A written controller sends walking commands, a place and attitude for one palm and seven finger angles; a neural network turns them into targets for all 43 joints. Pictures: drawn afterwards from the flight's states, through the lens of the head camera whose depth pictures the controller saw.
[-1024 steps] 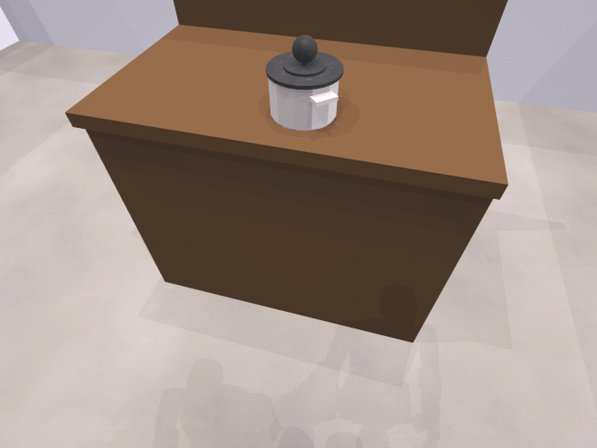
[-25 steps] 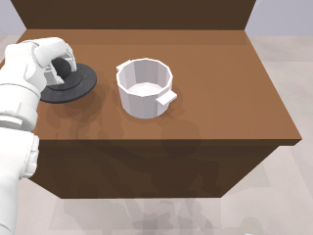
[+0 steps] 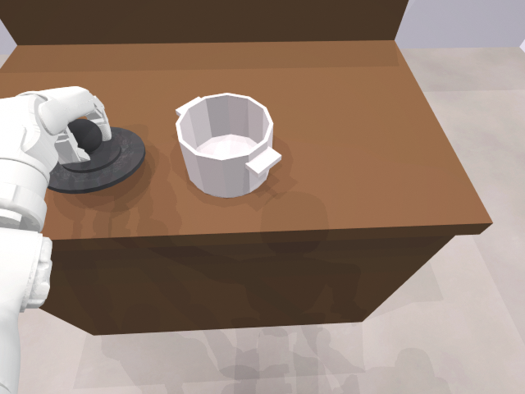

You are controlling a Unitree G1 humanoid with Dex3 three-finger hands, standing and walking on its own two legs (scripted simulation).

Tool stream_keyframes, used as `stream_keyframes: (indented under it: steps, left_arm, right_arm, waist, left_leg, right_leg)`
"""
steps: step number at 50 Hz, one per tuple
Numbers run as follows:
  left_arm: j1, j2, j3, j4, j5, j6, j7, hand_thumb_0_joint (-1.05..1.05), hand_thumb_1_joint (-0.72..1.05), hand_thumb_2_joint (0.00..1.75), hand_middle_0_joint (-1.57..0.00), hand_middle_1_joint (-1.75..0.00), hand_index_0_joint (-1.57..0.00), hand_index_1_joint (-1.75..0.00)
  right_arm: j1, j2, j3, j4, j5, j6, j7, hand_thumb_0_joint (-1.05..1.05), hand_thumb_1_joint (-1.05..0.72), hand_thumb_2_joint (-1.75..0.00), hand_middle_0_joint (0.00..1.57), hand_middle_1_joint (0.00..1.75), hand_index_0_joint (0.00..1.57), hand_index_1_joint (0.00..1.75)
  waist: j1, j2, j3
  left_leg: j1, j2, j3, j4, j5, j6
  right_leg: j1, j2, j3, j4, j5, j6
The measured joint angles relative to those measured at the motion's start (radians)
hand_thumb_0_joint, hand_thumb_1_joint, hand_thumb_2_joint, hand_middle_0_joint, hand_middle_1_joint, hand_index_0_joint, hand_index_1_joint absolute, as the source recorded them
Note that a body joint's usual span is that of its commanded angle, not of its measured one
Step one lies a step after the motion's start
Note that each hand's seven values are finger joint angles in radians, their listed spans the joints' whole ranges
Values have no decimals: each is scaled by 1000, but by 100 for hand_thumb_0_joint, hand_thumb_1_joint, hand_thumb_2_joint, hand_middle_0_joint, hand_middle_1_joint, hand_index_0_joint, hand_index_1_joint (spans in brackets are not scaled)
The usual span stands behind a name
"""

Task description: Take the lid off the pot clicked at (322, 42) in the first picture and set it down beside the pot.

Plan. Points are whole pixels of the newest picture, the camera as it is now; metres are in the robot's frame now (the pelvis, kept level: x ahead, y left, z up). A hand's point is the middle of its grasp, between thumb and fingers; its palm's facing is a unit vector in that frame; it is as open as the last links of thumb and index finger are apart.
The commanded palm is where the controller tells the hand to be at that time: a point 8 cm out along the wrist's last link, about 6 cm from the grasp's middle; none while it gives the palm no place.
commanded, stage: lower the lid onto the table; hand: left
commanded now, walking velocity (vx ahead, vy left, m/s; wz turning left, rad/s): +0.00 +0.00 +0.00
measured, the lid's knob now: (83, 135) +0.49 +0.26 +0.11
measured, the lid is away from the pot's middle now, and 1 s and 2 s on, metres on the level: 0.22 0.23 0.23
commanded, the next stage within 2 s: open the fingers wide in 0.64 s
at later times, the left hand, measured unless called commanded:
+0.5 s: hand (88, 152) +0.48 +0.26 +0.09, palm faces -0.51 -0.11 -0.85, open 8.0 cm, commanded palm +0.50 +0.26 +0.16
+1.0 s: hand (82, 160) +0.47 +0.27 +0.08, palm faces -0.42 -0.05 -0.91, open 7.9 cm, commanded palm +0.49 +0.27 +0.14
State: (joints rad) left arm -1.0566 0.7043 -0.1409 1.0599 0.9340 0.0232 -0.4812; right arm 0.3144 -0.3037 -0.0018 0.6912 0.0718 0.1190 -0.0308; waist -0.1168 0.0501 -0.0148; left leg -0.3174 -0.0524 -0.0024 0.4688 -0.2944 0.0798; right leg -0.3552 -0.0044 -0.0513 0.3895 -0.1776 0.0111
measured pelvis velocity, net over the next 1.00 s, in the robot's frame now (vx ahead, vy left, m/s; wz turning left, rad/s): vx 0.00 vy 0.00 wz -0.02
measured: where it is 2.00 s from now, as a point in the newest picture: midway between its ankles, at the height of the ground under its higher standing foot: outside the picture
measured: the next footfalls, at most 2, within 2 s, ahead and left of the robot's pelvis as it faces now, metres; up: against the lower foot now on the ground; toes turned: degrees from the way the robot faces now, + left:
none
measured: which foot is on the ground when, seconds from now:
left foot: down 0.00-1.00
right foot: down 0.00-1.00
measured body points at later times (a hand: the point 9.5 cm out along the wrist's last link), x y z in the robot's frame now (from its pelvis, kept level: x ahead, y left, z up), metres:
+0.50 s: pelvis +0.00 +0.00 +0.00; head +0.08 +0.00 +0.44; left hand +0.50 +0.26 +0.14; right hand +0.01 -0.27 -0.13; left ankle -0.05 +0.07 -0.74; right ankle +0.00 -0.13 -0.74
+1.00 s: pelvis +0.00 +0.00 -0.01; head +0.08 +0.00 +0.43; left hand +0.49 +0.27 +0.13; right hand +0.02 -0.27 -0.13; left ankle -0.05 +0.07 -0.74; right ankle +0.00 -0.13 -0.74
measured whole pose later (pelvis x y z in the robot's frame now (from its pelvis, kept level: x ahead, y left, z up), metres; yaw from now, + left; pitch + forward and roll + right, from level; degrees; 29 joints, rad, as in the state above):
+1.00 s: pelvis +0.00 +0.00 -0.01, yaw -1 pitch +13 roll -2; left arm -0.95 0.72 -0.05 1.04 0.98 -0.14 -0.32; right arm 0.32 -0.28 0.00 0.68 0.06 0.19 -0.05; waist -0.12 0.05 -0.07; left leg -0.45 -0.04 0.01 0.56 -0.34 0.08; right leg -0.49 0.01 -0.04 0.47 -0.20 0.01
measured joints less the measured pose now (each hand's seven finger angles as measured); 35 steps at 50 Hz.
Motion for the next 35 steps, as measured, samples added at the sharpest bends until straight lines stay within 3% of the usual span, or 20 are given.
stream_keyframes:
  steps: [7, 13, 35]
  left_arm:
    - [-12, -20, -14, 25, -17, -24, 17, -2, 24, 89, -88, -101, -58, -84]
    - [-28, -24, -30, 64, 4, -24, 30, -2, 24, 89, -88, -101, -58, -84]
    - [-30, 8, 34, 136, 14, -67, 70, 0, 24, 89, -91, -102, -59, -86]
  right_arm:
    - [-20, 5, 7, 6, 1, -8, -8, 1, -91, -89, 21, 30, 21, 30]
    - [-26, 10, 11, 7, 2, -14, -12, 1, -91, -89, 21, 30, 21, 30]
    - [51, 9, 9, 36, -1, 8, -15, 1, -91, -89, 21, 30, 21, 30]
  waist:
    - [9, -5, -8]
    - [5, -8, -7]
    - [-24, -3, -34]
  left_leg:
    - [-13, -3, -5, 12, -3, 1]
    - [-34, -2, -2, 27, -9, 1]
    - [-102, 5, 13, 69, -38, 5]
  right_leg:
    - [-11, -3, -5, 12, -5, 1]
    - [-33, -3, -2, 27, -10, 1]
    - [-104, 5, 12, 62, -28, 5]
